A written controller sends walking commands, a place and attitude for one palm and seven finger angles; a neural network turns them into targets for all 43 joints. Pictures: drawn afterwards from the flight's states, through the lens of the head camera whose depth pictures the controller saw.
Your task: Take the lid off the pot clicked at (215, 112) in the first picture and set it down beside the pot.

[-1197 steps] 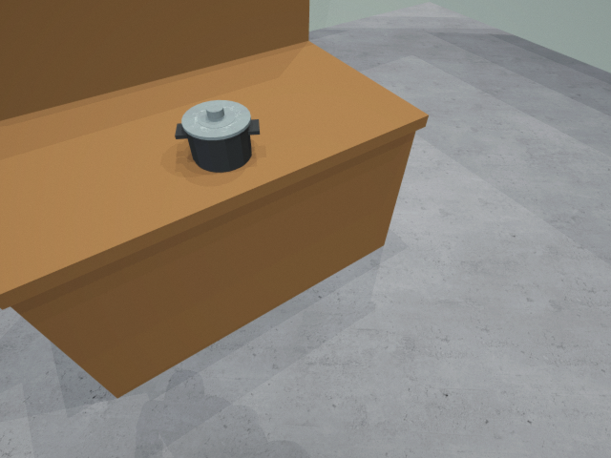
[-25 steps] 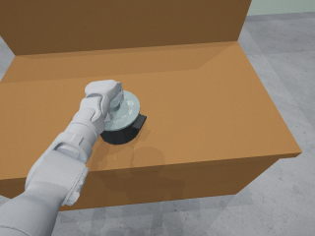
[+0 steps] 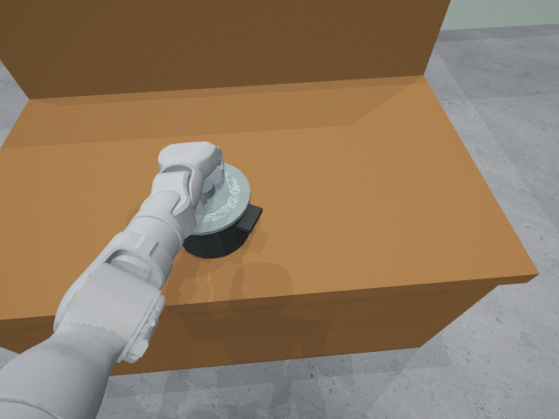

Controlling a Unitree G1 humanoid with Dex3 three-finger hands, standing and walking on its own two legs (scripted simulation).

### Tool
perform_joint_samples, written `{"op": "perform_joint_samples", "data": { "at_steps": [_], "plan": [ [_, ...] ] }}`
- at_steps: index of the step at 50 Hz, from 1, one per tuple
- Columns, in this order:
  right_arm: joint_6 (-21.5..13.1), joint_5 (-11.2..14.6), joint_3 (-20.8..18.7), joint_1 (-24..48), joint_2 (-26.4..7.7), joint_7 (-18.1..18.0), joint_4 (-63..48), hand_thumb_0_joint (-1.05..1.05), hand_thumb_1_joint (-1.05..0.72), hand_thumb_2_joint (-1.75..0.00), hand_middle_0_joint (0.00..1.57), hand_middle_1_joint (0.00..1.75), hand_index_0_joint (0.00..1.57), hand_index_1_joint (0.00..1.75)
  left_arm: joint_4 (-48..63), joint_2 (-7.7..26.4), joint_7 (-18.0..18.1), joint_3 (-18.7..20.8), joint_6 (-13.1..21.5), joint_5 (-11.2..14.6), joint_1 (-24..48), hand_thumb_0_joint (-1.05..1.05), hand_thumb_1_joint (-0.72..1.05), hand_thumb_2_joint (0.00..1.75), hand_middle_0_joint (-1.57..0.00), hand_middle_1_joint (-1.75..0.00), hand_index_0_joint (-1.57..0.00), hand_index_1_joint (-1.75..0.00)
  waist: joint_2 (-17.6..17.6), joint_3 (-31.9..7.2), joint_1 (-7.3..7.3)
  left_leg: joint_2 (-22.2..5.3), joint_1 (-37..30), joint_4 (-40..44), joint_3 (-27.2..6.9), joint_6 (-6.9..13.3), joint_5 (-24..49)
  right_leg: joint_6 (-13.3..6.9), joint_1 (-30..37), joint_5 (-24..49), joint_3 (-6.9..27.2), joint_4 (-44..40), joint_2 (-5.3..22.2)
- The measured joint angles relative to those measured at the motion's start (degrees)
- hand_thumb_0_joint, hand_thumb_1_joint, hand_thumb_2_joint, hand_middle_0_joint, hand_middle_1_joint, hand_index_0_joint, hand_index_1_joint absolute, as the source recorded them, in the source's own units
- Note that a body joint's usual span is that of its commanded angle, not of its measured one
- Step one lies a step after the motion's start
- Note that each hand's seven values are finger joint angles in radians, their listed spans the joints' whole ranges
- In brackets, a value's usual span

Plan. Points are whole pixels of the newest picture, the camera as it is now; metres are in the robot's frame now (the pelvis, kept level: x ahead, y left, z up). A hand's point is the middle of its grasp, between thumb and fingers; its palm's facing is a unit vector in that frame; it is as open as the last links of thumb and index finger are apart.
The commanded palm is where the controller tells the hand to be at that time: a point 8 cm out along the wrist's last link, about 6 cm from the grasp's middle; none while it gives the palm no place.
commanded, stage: close the fingers and squeeze the knob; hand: left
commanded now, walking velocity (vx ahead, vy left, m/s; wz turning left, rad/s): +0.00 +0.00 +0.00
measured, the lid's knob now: (202, 187) +0.50 +0.11 +0.01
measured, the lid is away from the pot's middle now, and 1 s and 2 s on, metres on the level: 0.00 0.00 0.01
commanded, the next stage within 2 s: lift the lid straight up in 0.76 s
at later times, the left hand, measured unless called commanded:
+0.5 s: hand (197, 191) +0.46 +0.11 +0.04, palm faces -0.37 -0.03 -0.93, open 6.9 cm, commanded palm +0.47 +0.10 +0.09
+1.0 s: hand (197, 191) +0.46 +0.11 +0.04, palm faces -0.36 -0.04 -0.93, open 6.9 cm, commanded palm +0.47 +0.10 +0.11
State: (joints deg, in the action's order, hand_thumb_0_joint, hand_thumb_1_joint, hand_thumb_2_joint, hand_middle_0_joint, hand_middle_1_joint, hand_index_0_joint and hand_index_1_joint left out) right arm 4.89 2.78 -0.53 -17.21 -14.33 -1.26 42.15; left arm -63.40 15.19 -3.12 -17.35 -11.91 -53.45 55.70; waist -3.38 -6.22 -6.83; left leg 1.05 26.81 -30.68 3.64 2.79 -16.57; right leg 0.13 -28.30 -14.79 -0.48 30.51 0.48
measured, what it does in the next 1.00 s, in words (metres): stands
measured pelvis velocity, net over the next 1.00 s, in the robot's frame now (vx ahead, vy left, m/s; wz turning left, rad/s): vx -0.01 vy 0.00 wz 0.00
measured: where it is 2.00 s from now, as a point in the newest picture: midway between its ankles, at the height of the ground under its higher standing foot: outside the picture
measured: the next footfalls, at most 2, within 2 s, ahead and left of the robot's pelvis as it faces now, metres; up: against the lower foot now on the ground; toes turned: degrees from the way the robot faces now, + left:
none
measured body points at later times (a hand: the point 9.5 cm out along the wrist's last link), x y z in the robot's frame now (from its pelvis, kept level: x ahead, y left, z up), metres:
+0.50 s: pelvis -0.01 -0.01 +0.00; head +0.06 -0.03 +0.45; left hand +0.48 +0.11 +0.10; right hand +0.04 -0.27 -0.14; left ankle -0.03 +0.09 -0.73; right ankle -0.01 -0.12 -0.73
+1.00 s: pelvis -0.01 +0.00 +0.00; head +0.05 -0.02 +0.45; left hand +0.47 +0.11 +0.10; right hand +0.03 -0.26 -0.14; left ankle -0.03 +0.09 -0.73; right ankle -0.01 -0.12 -0.73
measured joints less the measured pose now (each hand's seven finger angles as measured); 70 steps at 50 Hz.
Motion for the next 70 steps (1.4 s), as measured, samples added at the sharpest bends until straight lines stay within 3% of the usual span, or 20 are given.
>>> {"op": "perform_joint_samples", "data": {
  "at_steps": [14, 53, 70],
  "plan": [
    [0.0, 0.1, 0.3, 1.0, -0.1, -0.2, 0.2, 0.01, -0.9, -0.89, 0.2, 0.3, 0.2, 0.3, -1.1, -0.2, 0.5, -0.3, -1.1, 0.9, 0.9, 0.02, 0.38, 0.57, -0.73, -0.99, -0.69, -0.96, -0.1, 0.5, -0.04, -0.1, 0.0, 0.0, -0.3, -0.3, 0.3, -0.4, -0.1, 0.0, -0.3, 0.4, -0.1],
    [-1.6, 0.4, 0.4, 0.1, 0.0, -1.2, 0.2, 0.01, -0.9, -0.89, 0.2, 0.3, 0.2, 0.3, -0.2, 0.9, -0.2, 1.6, 0.5, 0.5, -0.4, 0.01, 0.38, 0.58, -0.74, -1.0, -0.69, -0.95, -0.3, 0.7, -0.63, -0.2, -0.8, 0.8, 0.1, -0.1, 0.7, -0.2, 0.7, 0.7, 0.2, -0.7, -0.2],
    [-2.7, 0.5, 0.6, 1.1, 0.1, -0.6, 0.8, 0.01, -0.9, -0.89, 0.2, 0.3, 0.2, 0.3, 1.9, 0.4, -1.7, 0.6, -1.3, 1.2, 0.2, -0.01, 0.37, 0.57, -0.76, -0.99, -0.69, -0.95, -0.6, 0.8, 0.43, 0.3, -3.6, 2.5, -0.3, -0.1, 1.2, -0.1, 3.5, 0.8, -0.1, -1.9, 0.1]
  ]
}}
